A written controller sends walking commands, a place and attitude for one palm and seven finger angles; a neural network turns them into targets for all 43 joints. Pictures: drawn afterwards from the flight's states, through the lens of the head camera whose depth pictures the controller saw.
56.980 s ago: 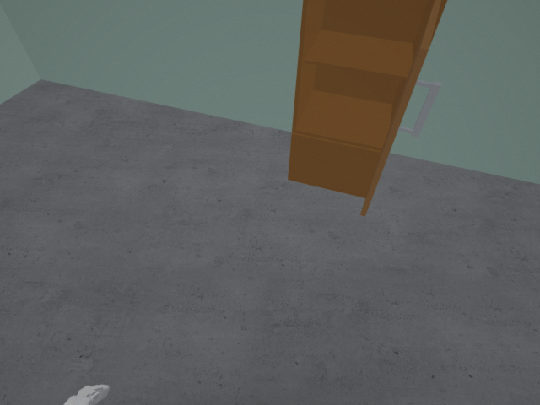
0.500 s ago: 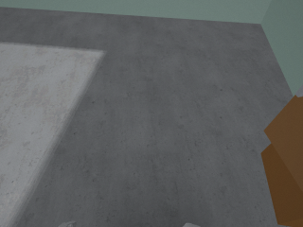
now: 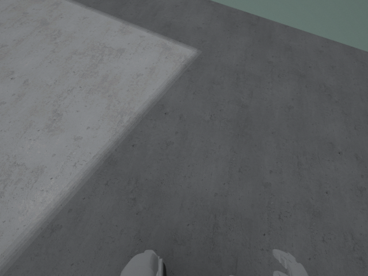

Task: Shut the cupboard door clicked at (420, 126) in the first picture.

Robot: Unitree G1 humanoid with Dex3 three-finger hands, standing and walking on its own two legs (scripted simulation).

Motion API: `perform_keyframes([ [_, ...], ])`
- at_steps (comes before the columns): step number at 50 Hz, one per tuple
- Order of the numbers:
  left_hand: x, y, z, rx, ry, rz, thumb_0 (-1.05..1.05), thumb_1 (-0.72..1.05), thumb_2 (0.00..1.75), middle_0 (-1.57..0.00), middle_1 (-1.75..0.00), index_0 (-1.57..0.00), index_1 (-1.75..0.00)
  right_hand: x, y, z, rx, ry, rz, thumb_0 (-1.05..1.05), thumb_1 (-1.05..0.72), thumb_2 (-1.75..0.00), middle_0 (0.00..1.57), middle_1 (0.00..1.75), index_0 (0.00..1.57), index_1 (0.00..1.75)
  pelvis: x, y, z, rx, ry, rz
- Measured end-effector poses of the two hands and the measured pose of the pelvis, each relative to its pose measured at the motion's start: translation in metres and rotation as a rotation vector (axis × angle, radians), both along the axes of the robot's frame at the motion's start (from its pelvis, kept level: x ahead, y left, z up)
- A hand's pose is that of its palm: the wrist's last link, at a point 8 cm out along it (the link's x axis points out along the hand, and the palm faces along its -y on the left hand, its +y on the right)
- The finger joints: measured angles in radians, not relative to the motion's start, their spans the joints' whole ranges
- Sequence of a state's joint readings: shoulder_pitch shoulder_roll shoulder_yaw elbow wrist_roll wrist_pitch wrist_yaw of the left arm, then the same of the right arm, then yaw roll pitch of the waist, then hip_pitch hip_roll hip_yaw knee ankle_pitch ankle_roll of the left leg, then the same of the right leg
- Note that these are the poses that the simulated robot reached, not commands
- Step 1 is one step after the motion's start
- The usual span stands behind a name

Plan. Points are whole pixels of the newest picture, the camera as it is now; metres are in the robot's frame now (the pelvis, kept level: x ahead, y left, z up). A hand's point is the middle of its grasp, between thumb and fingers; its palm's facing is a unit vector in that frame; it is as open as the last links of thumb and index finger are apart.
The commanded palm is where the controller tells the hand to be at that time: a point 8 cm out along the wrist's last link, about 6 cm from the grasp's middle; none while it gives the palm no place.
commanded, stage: walk to a spot facing it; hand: left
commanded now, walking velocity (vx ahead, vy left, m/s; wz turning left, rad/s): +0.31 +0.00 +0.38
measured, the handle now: out of the picture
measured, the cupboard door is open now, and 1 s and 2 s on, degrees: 18 18 18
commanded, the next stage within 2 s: turn to face it in 0.14 s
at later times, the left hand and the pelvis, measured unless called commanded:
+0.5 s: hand (137, 204) +0.29 +0.14 -0.14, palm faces +0.00 -0.98 -0.20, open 7.4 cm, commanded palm none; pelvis +0.19 -0.03 +0.01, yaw +1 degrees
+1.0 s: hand (121, 178) +0.36 +0.20 -0.14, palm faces -0.19 -0.96 -0.20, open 7.4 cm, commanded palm none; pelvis +0.24 +0.01 +0.03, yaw -16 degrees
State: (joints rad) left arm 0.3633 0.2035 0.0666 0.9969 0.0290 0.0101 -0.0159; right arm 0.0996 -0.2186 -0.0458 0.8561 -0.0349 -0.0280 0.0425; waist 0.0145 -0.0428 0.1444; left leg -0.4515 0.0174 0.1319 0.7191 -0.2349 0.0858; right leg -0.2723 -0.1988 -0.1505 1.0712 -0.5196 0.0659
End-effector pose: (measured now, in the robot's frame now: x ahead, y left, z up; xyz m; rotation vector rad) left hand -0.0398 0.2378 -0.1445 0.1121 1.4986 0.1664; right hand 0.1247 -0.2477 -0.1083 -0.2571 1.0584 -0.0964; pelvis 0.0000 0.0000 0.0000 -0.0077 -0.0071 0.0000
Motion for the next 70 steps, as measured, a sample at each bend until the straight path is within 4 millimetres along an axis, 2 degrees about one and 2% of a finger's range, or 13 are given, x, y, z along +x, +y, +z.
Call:
perform_keyframes([
  [5, 0.081, 0.025, 0.017, 0.047, -0.143, 0.000, 0.01, 0.91, 0.89, -0.20, -0.30, -0.20, -0.30, 0.017, 0.013, 0.008, -0.011, 0.045, 0.008, 0.00, -0.91, -0.90, 0.20, 0.30, 0.20, 0.30, 0.032, 0.007, 0.015, 0.004, 0.011, 0.037],
  [10, 0.170, 0.030, 0.042, 0.071, -0.311, -0.017, 0.01, 0.91, 0.90, -0.20, -0.30, -0.20, -0.30, 0.018, 0.021, 0.010, 0.021, 0.131, -0.016, 0.01, -0.91, -0.90, 0.20, 0.30, 0.20, 0.30, 0.071, 0.006, 0.029, 0.008, 0.014, 0.068],
  [16, 0.262, 0.010, 0.056, 0.067, -0.423, -0.051, 0.01, 0.91, 0.90, -0.20, -0.30, -0.20, -0.30, 0.017, 0.020, 0.002, 0.058, 0.252, -0.063, 0.01, -0.91, -0.90, 0.21, 0.30, 0.20, 0.30, 0.121, -0.005, 0.032, 0.021, 0.006, 0.090],
  [21, 0.315, -0.022, 0.045, 0.055, -0.432, -0.097, 0.01, 0.91, 0.90, -0.20, -0.30, -0.20, -0.30, 0.025, 0.007, -0.020, 0.085, 0.336, -0.127, 0.01, -0.91, -0.90, 0.21, 0.30, 0.20, 0.30, 0.169, -0.022, 0.017, 0.040, -0.014, 0.052],
  [24, 0.323, -0.041, 0.036, 0.038, -0.388, -0.115, 0.00, 0.91, 0.90, -0.20, -0.30, -0.20, -0.30, 0.040, -0.003, -0.029, 0.089, 0.356, -0.163, 0.01, -0.91, -0.90, 0.21, 0.30, 0.20, 0.30, 0.185, -0.029, 0.012, 0.018, -0.018, 0.022],
  [27, 0.317, -0.051, 0.034, 0.026, -0.315, -0.092, 0.00, 0.91, 0.89, -0.20, -0.30, -0.21, -0.30, 0.065, -0.011, -0.023, 0.076, 0.331, -0.179, 0.01, -0.91, -0.90, 0.20, 0.30, 0.20, 0.30, 0.194, -0.031, 0.019, 0.014, -0.011, 0.002],
  [36, 0.319, -0.024, 0.036, 0.047, -0.209, -0.112, 0.00, 0.93, 0.89, -0.20, -0.30, -0.21, -0.30, 0.144, -0.017, 0.000, 0.038, 0.157, -0.186, 0.01, -0.91, -0.90, 0.20, 0.30, 0.19, 0.30, 0.215, -0.022, 0.027, 0.013, 0.027, -0.085],
  [42, 0.341, 0.002, 0.023, 0.021, -0.196, -0.151, 0.00, 0.91, 0.89, -0.20, -0.30, -0.21, -0.30, 0.170, -0.005, 0.012, -0.009, 0.033, -0.217, 0.01, -0.91, -0.90, 0.20, 0.30, 0.19, 0.30, 0.227, 0.002, 0.019, -0.001, 0.027, -0.157],
  [51, 0.411, 0.010, 0.039, 0.008, -0.254, -0.302, 0.01, 0.91, 0.89, -0.20, -0.30, -0.20, -0.30, 0.141, 0.003, 0.024, -0.022, 0.071, -0.309, 0.01, -0.91, -0.90, 0.21, 0.30, 0.20, 0.30, 0.239, 0.010, 0.031, -0.024, 0.010, -0.287],
  [56, 0.454, -0.014, 0.044, 0.016, -0.288, -0.428, 0.01, 0.91, 0.90, -0.20, -0.30, -0.20, -0.30, 0.108, -0.008, 0.012, 0.002, 0.103, -0.420, 0.01, -0.90, -0.90, 0.21, 0.30, 0.20, 0.30, 0.242, 0.002, 0.027, -0.024, 0.011, -0.364],
  [60, 0.484, -0.042, 0.041, 0.030, -0.360, -0.524, 0.01, 0.91, 0.90, -0.20, -0.30, -0.20, -0.30, 0.076, -0.025, -0.010, 0.025, 0.147, -0.508, 0.01, -0.90, -0.90, 0.21, 0.30, 0.20, 0.30, 0.244, -0.012, 0.011, -0.008, 0.014, -0.416],
  [64, 0.490, -0.060, 0.045, 0.030, -0.365, -0.572, 0.01, 0.90, 0.89, -0.20, -0.30, -0.20, -0.30, 0.059, -0.033, -0.011, 0.012, 0.189, -0.573, 0.01, -0.91, -0.90, 0.20, 0.30, 0.20, 0.30, 0.245, -0.011, 0.014, -0.011, 0.009, -0.457],
  [70, 0.498, -0.071, 0.039, -0.012, -0.309, -0.636, 0.01, 0.90, 0.89, -0.20, -0.30, -0.21, -0.30, 0.062, -0.029, 0.006, -0.005, 0.140, -0.631, 0.01, -0.91, -0.90, 0.20, 0.30, 0.19, 0.30, 0.255, -0.005, 0.021, 0.008, 0.014, -0.524],
])
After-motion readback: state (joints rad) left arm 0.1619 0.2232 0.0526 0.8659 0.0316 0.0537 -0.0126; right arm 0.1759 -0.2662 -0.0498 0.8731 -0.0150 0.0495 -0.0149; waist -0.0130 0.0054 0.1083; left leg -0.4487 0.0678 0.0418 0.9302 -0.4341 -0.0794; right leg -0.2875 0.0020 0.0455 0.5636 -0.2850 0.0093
